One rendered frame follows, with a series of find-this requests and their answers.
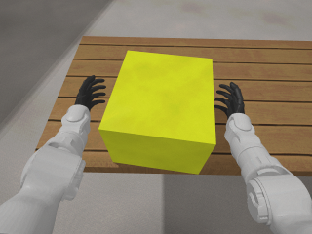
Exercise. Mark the right robot upper arm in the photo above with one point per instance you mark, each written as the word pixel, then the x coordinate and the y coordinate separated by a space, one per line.
pixel 280 202

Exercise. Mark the table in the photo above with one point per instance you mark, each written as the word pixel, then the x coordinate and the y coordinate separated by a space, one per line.
pixel 274 76

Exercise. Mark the carton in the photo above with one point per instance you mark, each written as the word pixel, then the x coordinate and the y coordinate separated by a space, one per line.
pixel 161 112

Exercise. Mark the left robot upper arm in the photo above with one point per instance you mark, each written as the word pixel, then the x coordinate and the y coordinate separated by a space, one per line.
pixel 54 176

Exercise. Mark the robot right forearm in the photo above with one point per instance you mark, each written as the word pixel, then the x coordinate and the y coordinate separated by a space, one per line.
pixel 248 151

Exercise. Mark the robot left forearm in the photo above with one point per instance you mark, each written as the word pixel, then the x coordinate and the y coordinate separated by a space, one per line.
pixel 72 137

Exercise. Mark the robot left hand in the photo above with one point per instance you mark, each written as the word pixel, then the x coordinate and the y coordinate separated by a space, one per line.
pixel 85 96

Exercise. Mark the robot right hand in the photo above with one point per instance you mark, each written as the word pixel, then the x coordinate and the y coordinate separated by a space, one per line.
pixel 235 104

